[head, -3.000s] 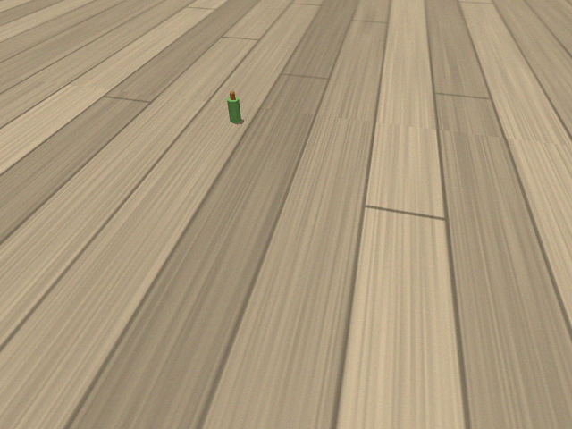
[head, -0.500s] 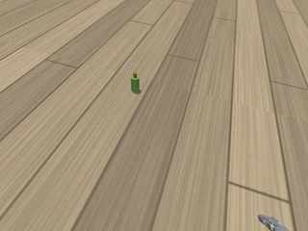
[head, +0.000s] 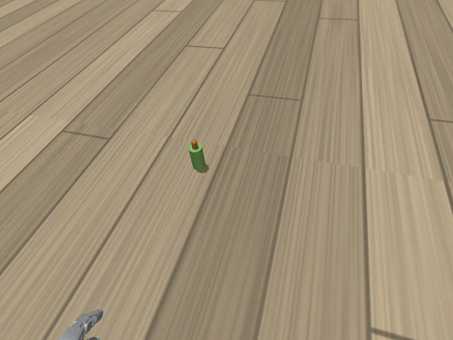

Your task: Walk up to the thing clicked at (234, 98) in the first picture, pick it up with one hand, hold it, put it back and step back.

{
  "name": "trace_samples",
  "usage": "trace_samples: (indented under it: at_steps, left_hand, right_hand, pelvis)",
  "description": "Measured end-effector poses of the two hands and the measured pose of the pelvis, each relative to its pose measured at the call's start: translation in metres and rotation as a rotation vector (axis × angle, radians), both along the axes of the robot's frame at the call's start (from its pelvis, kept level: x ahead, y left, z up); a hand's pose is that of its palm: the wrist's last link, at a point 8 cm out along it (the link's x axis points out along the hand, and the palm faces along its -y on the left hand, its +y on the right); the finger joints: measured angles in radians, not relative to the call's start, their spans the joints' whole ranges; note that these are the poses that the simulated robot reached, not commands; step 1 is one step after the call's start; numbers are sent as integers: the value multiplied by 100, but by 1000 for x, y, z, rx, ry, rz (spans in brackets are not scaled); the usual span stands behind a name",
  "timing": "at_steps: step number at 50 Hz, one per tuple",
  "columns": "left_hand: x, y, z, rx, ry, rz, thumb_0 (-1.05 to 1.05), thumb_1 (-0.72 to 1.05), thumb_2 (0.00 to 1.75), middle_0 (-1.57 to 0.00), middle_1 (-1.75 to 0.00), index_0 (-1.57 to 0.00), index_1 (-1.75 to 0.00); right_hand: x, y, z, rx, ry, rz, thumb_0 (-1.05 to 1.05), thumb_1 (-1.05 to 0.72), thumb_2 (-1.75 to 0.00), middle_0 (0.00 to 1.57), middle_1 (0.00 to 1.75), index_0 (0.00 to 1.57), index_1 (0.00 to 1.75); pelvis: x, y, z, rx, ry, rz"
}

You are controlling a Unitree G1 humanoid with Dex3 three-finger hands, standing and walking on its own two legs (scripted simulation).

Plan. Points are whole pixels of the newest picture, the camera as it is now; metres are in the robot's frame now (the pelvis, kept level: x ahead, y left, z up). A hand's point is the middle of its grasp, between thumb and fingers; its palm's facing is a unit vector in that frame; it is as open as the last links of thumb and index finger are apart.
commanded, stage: walk up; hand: left
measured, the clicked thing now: (196, 153) +1.18 +0.22 -0.66
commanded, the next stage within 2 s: none
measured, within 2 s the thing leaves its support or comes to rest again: neither
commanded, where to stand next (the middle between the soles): +0.86 +0.01 m, yaw +1 degrees
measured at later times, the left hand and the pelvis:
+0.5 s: hand (109, 303) +0.24 +0.29 -0.16, palm faces +0.02 -0.95 -0.32, open 7.4 cm; pelvis +0.23 +0.03 +0.00, yaw +2 degrees
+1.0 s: hand (148, 188) +0.52 +0.24 -0.11, palm faces +0.00 -0.91 -0.42, open 7.4 cm; pelvis +0.43 -0.03 +0.00, yaw +1 degrees
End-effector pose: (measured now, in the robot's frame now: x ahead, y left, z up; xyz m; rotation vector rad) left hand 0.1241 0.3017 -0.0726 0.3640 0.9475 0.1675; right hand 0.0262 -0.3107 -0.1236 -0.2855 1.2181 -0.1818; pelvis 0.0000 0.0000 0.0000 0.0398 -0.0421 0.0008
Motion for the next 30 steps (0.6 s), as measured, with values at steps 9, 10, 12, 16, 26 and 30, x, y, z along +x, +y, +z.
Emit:
trace_samples:
  at_steps: [9,10,12,16,26,30]
  left_hand:
    - [6,4,4,25,132,79,1,90,89,-20,-30,-21,-30]
    - [8,6,2,24,142,89,1,90,89,-20,-30,-21,-30]
    - [14,11,-3,21,159,109,1,90,89,-20,-30,-21,-30]
    - [30,23,-20,7,197,148,1,90,89,-20,-30,-21,-30]
    - [123,35,-48,-61,271,128,1,90,89,-20,-30,-21,-30]
    - [177,36,-37,-77,200,90,1,90,89,-20,-30,-21,-30]
  right_hand:
    - [132,-11,24,0,-126,51,0,-90,-90,20,30,20,29]
    - [142,-11,24,-3,-118,57,0,-90,-90,20,30,20,29]
    - [163,-9,25,-9,-98,76,0,-90,-90,20,30,20,29]
    - [212,2,25,-25,-71,122,0,-90,-90,20,30,20,29]
    - [322,40,45,-64,-203,123,0,-90,-90,21,30,20,30]
    - [331,40,55,-70,-189,90,0,-90,-90,21,30,20,30]
  pelvis:
    - [77,-7,13,-41,-12,1]
    - [86,-6,13,-48,-10,7]
    - [104,-5,11,-61,-6,17]
    - [142,2,4,-86,-1,35]
    - [235,29,1,-68,-6,39]
    - [266,30,11,-57,-17,35]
